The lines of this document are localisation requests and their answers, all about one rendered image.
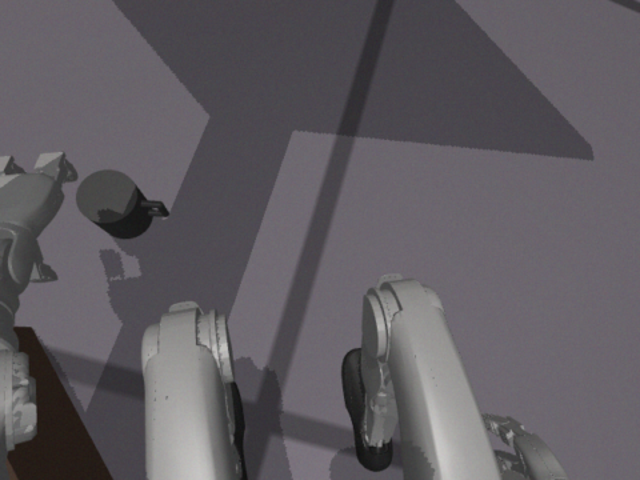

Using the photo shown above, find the right robot foot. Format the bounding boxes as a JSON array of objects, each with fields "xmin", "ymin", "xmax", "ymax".
[{"xmin": 342, "ymin": 348, "xmax": 393, "ymax": 472}]

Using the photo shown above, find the left robot foot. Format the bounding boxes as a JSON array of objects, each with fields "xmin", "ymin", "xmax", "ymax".
[{"xmin": 230, "ymin": 382, "xmax": 248, "ymax": 480}]

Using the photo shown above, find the left robot arm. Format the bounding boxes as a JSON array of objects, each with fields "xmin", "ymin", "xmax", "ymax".
[{"xmin": 0, "ymin": 222, "xmax": 39, "ymax": 480}]

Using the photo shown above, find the right robot hand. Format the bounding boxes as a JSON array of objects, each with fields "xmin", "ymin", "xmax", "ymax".
[{"xmin": 482, "ymin": 414, "xmax": 570, "ymax": 480}]

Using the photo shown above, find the left robot hand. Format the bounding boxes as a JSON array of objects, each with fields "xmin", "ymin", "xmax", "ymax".
[{"xmin": 0, "ymin": 152, "xmax": 78, "ymax": 283}]

